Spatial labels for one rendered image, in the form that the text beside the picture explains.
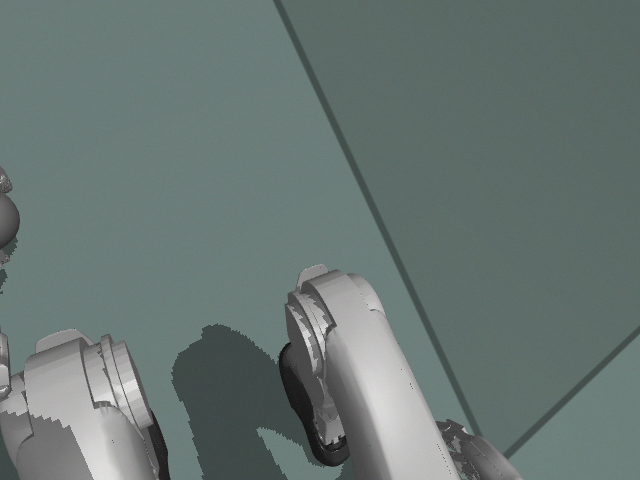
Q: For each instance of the right robot hand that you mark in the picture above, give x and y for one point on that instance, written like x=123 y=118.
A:
x=479 y=459

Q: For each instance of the right robot foot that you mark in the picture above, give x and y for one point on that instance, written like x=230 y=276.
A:
x=331 y=455

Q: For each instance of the ball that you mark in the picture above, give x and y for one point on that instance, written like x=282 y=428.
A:
x=9 y=220

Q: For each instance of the left robot foot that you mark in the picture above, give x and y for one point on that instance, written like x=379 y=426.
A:
x=159 y=448

